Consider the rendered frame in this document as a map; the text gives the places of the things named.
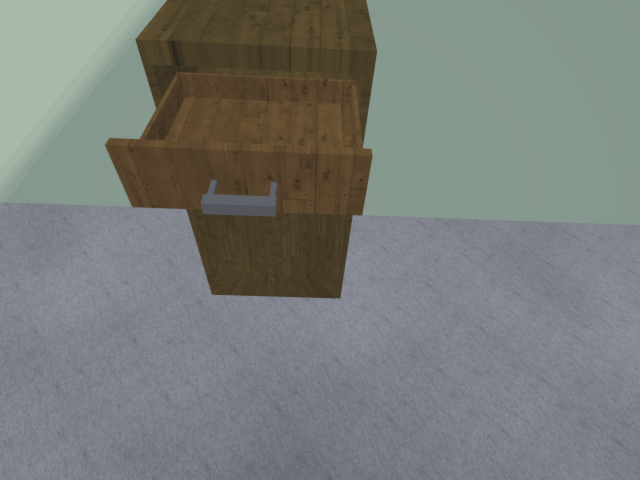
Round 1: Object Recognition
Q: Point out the drawer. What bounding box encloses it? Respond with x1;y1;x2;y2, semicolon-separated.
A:
105;72;373;215

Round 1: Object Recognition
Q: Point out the cabinet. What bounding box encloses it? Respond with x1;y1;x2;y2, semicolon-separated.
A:
135;0;377;299

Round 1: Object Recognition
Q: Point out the handle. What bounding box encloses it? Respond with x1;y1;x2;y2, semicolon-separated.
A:
200;180;277;217

